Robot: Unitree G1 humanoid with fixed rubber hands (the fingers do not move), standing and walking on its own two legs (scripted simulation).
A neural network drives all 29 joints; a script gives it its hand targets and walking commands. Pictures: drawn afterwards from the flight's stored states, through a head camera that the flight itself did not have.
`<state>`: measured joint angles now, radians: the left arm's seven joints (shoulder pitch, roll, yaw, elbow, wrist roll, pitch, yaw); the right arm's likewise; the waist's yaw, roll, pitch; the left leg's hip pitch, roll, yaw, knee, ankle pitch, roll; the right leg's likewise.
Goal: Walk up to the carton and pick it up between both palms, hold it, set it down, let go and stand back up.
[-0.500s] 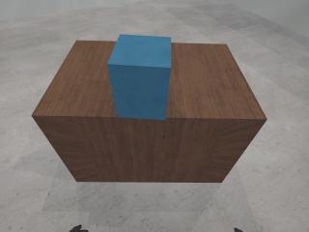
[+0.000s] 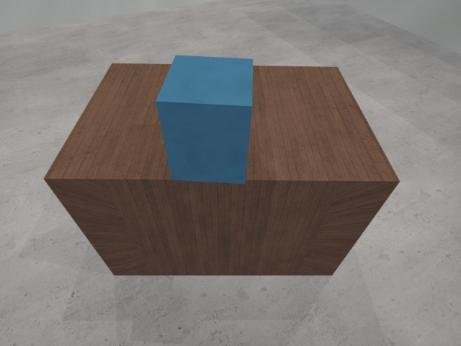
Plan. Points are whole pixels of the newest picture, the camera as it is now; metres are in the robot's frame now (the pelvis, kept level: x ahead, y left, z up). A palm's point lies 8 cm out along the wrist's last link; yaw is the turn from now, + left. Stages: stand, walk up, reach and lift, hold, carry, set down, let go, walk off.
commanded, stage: walk up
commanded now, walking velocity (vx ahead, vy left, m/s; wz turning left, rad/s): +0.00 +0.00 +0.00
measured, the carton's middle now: (211, 121) +0.65 +0.08 +0.02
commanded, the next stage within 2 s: none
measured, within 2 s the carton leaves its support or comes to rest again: neither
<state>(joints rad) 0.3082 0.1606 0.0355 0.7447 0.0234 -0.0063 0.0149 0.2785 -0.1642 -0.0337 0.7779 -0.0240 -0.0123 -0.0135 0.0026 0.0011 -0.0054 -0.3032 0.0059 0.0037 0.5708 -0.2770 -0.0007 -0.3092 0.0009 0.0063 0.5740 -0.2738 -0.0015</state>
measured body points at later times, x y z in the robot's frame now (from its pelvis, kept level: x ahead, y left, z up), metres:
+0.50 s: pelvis +0.06 +0.09 -0.01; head +0.07 +0.09 +0.44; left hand +0.02 +0.36 -0.14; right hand +0.16 -0.17 -0.13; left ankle +0.14 +0.23 -0.73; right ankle +0.02 -0.12 -0.73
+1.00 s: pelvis +0.15 +0.13 -0.01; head +0.17 +0.12 +0.44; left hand +0.24 +0.37 -0.13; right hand +0.22 -0.11 -0.15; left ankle +0.14 +0.23 -0.73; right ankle +0.21 +0.03 -0.73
